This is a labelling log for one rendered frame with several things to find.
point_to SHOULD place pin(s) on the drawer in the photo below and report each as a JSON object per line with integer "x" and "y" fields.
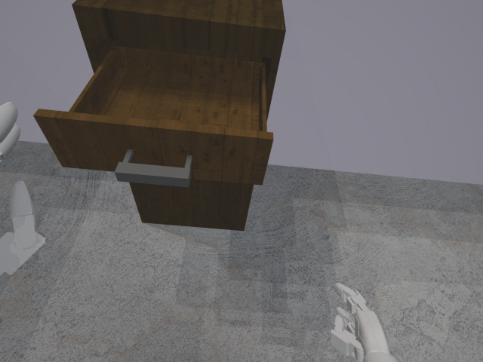
{"x": 165, "y": 106}

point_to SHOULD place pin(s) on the cabinet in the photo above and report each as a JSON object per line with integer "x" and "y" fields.
{"x": 249, "y": 30}

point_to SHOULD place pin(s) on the right robot hand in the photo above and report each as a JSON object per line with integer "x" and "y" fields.
{"x": 364, "y": 334}

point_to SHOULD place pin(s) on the left robot hand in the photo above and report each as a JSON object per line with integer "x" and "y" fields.
{"x": 17, "y": 247}

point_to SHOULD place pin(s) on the handle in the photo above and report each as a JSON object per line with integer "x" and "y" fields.
{"x": 153, "y": 174}

